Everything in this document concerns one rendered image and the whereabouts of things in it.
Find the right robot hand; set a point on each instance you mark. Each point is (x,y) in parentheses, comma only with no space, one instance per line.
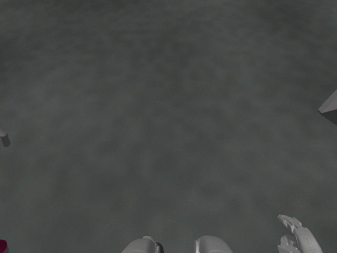
(303,240)

